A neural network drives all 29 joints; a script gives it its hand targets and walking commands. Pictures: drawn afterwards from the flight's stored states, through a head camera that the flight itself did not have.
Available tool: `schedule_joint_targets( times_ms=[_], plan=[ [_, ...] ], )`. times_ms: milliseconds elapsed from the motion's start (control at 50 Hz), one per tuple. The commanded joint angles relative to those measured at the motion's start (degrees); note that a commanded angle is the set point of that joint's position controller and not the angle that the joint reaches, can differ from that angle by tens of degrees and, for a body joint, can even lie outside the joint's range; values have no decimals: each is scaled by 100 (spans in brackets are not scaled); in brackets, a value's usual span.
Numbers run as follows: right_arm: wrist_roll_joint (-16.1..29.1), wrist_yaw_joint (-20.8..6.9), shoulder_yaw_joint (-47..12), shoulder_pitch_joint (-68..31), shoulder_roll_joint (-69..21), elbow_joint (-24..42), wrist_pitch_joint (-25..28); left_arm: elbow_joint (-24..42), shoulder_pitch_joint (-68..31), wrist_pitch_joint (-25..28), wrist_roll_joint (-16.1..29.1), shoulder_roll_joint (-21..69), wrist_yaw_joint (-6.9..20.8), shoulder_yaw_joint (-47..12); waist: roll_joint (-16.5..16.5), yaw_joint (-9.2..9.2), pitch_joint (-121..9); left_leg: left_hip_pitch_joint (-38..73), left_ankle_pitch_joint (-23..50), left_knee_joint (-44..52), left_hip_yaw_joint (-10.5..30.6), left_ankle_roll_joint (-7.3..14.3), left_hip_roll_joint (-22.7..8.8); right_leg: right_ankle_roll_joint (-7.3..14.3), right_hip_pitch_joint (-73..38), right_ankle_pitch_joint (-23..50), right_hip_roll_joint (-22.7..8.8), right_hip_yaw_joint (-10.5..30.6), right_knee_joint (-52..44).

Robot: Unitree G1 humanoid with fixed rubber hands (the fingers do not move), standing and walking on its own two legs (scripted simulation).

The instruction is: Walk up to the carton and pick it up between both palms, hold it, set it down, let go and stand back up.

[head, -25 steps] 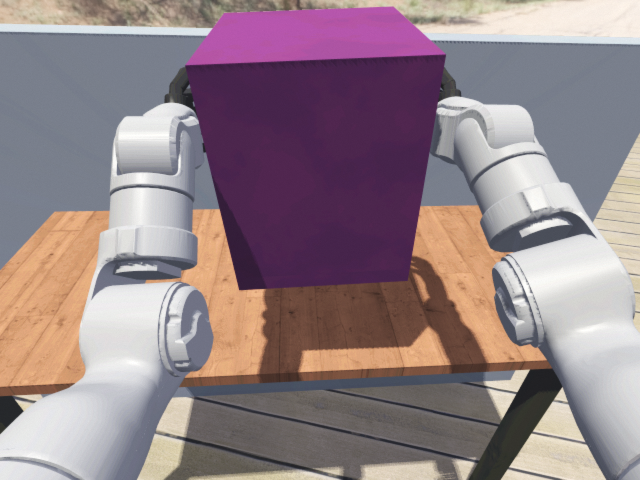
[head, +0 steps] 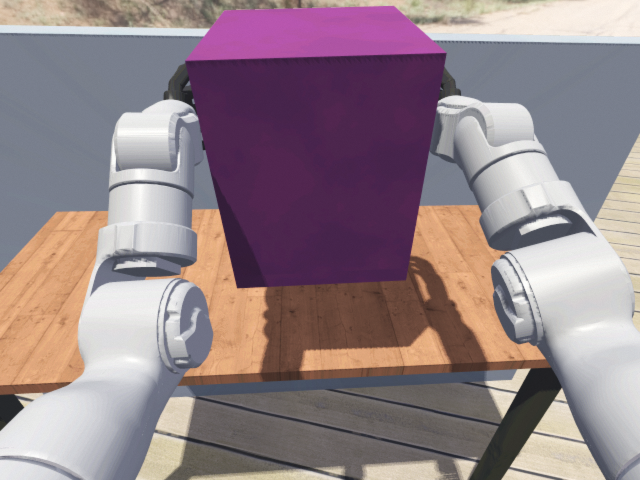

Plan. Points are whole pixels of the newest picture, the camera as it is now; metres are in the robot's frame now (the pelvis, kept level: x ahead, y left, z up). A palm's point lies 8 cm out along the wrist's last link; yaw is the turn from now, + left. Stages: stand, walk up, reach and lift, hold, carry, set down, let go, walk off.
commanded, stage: hold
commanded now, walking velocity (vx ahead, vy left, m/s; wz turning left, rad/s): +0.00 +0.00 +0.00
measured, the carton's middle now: (315, 146) +0.38 +0.00 +0.30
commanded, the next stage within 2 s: none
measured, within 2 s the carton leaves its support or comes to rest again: neither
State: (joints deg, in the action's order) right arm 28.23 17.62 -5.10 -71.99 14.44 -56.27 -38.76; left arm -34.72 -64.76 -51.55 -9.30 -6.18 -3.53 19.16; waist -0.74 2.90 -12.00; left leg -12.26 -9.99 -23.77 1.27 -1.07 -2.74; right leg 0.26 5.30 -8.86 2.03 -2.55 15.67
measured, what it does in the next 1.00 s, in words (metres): stands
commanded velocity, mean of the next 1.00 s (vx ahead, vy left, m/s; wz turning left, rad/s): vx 0.00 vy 0.00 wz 0.00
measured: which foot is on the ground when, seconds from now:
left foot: down 0.00-1.00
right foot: down 0.00-1.00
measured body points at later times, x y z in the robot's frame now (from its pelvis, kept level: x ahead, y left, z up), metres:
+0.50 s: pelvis +0.00 +0.00 +0.00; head -0.09 +0.02 +0.44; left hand +0.39 +0.15 +0.33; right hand +0.39 -0.14 +0.34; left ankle +0.03 +0.12 -0.75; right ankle +0.00 -0.12 -0.75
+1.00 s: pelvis +0.00 +0.00 +0.00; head -0.09 +0.02 +0.44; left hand +0.39 +0.15 +0.33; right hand +0.39 -0.14 +0.34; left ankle +0.03 +0.12 -0.75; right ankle +0.00 -0.12 -0.75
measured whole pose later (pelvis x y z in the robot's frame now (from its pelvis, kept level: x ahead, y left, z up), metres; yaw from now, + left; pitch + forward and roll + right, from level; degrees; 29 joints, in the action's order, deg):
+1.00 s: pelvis +0.00 +0.00 +0.00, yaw +0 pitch -1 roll -2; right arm 27.8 17.4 -4.2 -73.7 14.4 -57.5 -38.7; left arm -35.3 -66.0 -51.1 -8.5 -6.9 -4.3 18.9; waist 0.2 3.2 -12.4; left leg -13.2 -10.1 -24.1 1.5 -1.2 -2.8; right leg 0.4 6.2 -9.0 2.2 -2.5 16.0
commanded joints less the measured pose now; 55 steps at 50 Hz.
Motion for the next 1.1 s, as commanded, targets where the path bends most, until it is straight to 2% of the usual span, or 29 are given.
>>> schedule_joint_targets(
  times_ms=[0,80,100,120,180,220,260,280,340,400,540,620,640,660,700,760,800,920,980,1040,1080],
  plan=[
    [975,-805,-348,-5035,-4132,2468,223,917,-4519,567,975,3620,743,-1566,-177,58,-2212,1005,1328,103,135,-153,470,-339,-225,932,351,333,-129],
    [984,-800,-354,-5048,-4131,2487,227,913,-4519,575,980,3618,743,-1564,-176,60,-2233,1016,1356,93,138,-155,473,-344,-228,960,350,331,-127],
    [1015,-798,-476,-5559,-4287,3131,351,1418,-4863,625,1318,3830,686,-2014,-158,90,-2888,1113,1619,-50,236,-192,412,-320,-247,1127,371,318,-11],
    [1015,-791,-381,-5527,-4233,3062,302,1378,-4915,616,1389,3884,624,-2100,-242,195,-2760,1154,1623,-83,270,-222,403,-282,-126,1068,393,316,-32],
    [923,-813,-351,-5254,-4229,2547,205,955,-4703,557,1157,3706,587,-1693,-61,79,-2250,959,1195,61,240,-87,400,-327,-33,800,318,375,-81],
    [843,-822,-246,-5093,-4120,2123,157,682,-4559,526,956,3573,636,-1418,-46,-21,-1905,716,946,223,204,-58,382,-291,-73,550,298,407,-115],
    [860,-827,-237,-5006,-4086,2018,169,695,-4503,507,886,3541,680,-1371,-143,0,-1902,735,1059,205,194,-93,390,-275,-156,693,275,437,-111],
    [907,-821,-304,-5049,-4085,2113,193,735,-4457,500,893,3515,705,-1370,-124,-30,-2047,788,1242,149,189,-111,405,-284,-273,873,283,429,-87],
    [984,-768,-341,-4969,-4059,2202,195,941,-4529,500,930,3504,748,-1529,-264,126,-2207,1056,1619,21,198,-207,426,-315,-329,1295,290,407,-70],
    [937,-744,-274,-4979,-4005,2291,215,882,-4503,489,955,3567,782,-1611,-280,195,-2095,1014,1470,56,203,-220,429,-305,-286,1191,293,381,-106],
    [1005,-706,-454,-5128,-4130,2772,275,1097,-4451,533,1033,3620,758,-1719,-199,152,-2393,1092,1620,-17,223,-176,456,-374,-383,1436,294,361,-48],
    [993,-728,-443,-5273,-4198,2971,296,1221,-4576,560,1152,3741,695,-1857,-240,160,-2462,1083,1545,-27,243,-166,433,-349,-258,1233,321,349,-48],
    [987,-733,-401,-5261,-4176,2904,280,1234,-4630,563,1190,3783,680,-1920,-308,200,-2452,1071,1470,-13,248,-180,428,-337,-202,1163,316,355,-45],
    [1014,-747,-454,-5313,-4209,2965,290,1282,-4638,565,1198,3803,659,-1908,-293,140,-2533,1076,1534,-32,252,-167,425,-319,-216,1156,333,352,-31],
    [1009,-767,-425,-5265,-4185,2860,266,1262,-4655,553,1194,3802,638,-1885,-312,132,-2495,1053,1488,-12,252,-168,407,-305,-180,1067,335,354,-33],
    [927,-823,-333,-5152,-4144,2468,221,1056,-4632,561,1079,3677,620,-1669,-182,51,-2221,878,1221,122,239,-128,381,-283,-120,760,345,365,-55],
    [916,-837,-288,-5180,-4081,2473,247,970,-4589,548,1086,3733,629,-1721,-279,77,-2280,894,1233,107,242,-163,370,-245,-131,771,345,375,-60],
    [882,-824,-252,-5041,-4061,2147,208,873,-4610,565,1006,3579,663,-1568,-193,99,-2119,884,1235,138,224,-159,384,-275,-179,827,321,390,-94],
    [929,-809,-274,-5167,-4063,2356,272,906,-4598,562,1078,3659,688,-1702,-324,136,-2257,968,1428,61,231,-200,400,-269,-224,1017,316,391,-87],
    [972,-770,-340,-5182,-4044,2574,285,975,-4501,554,1094,3677,695,-1755,-314,160,-2401,1102,1629,-19,245,-226,415,-290,-283,1226,332,365,-79],
    [931,-750,-324,-5071,-4045,2485,260,915,-4477,563,1025,3629,706,-1667,-270,164,-2210,1045,1522,30,239,-203,419,-318,-241,1189,306,374,-96]
  ],
)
